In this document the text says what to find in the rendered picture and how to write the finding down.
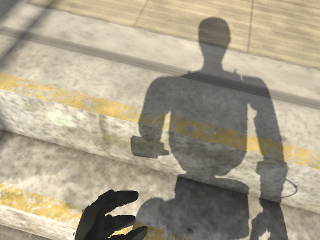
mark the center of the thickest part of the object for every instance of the robot left hand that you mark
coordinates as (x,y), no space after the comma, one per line
(94,225)

